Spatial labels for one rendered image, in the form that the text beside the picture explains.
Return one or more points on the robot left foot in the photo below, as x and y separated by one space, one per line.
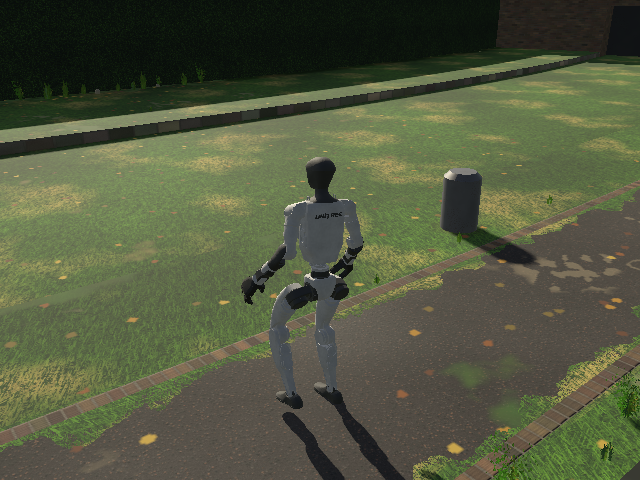
294 402

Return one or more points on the robot left hand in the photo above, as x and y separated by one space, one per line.
249 288

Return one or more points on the robot right hand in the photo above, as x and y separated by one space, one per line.
340 265

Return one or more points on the robot head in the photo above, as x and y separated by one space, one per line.
320 171

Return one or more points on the robot right upper arm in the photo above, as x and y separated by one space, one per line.
355 239

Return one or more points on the left robot forearm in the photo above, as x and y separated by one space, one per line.
270 267

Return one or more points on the right robot forearm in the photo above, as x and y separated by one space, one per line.
351 254

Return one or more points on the robot left upper arm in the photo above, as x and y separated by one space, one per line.
293 214

